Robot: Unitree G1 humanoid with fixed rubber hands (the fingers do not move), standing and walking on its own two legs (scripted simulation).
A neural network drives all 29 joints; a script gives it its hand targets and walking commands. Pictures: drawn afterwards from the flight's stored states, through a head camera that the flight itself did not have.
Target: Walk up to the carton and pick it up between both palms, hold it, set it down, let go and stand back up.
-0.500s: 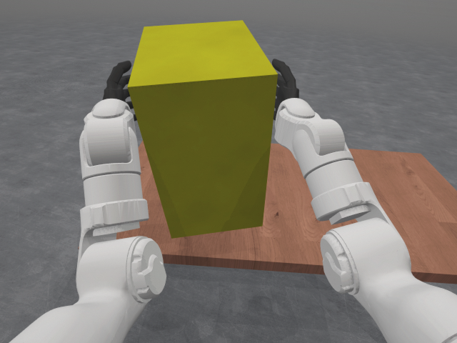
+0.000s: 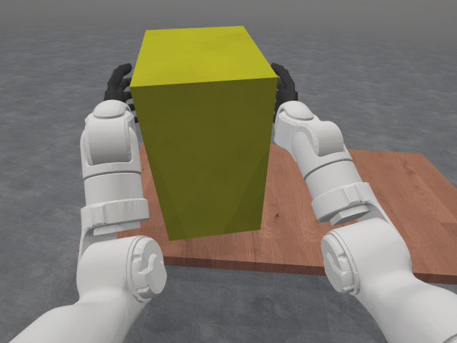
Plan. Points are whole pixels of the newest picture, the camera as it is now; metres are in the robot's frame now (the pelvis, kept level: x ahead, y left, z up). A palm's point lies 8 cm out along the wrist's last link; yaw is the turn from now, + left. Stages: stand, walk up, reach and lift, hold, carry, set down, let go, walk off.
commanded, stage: hold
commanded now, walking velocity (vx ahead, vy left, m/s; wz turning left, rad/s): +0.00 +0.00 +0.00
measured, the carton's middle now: (205, 134) +0.39 +0.01 +0.23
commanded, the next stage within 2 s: set down in 0.76 s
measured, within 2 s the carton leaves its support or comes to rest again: neither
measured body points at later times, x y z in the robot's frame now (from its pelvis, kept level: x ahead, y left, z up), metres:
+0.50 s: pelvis +0.00 +0.00 +0.00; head -0.09 +0.04 +0.44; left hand +0.38 +0.15 +0.29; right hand +0.37 -0.12 +0.29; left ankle +0.02 +0.11 -0.75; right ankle -0.01 -0.11 -0.75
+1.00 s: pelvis +0.00 +0.00 +0.00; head -0.09 +0.03 +0.44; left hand +0.39 +0.15 +0.32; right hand +0.38 -0.11 +0.32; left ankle +0.02 +0.11 -0.75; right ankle -0.01 -0.11 -0.75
